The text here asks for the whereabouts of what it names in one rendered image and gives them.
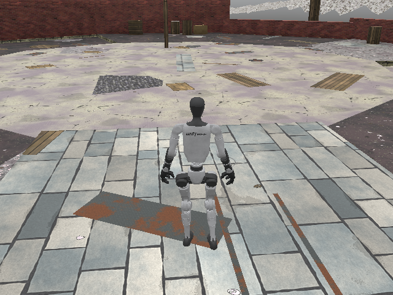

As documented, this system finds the left robot hand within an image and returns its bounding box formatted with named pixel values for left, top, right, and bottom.
left=160, top=170, right=174, bottom=184

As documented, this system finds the left robot upper arm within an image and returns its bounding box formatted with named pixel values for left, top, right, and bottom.
left=168, top=124, right=184, bottom=157

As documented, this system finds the robot left forearm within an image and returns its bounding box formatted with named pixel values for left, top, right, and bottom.
left=162, top=148, right=174, bottom=172

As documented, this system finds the right robot upper arm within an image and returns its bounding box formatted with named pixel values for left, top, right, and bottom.
left=209, top=124, right=226, bottom=158

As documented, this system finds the right robot hand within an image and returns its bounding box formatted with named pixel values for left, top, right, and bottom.
left=221, top=171, right=235, bottom=185

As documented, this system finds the robot head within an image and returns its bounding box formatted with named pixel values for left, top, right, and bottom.
left=186, top=97, right=208, bottom=127

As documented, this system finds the robot left thigh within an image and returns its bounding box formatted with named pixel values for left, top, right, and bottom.
left=176, top=171, right=192, bottom=212

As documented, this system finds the robot right forearm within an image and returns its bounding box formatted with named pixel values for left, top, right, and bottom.
left=220, top=149, right=233, bottom=173

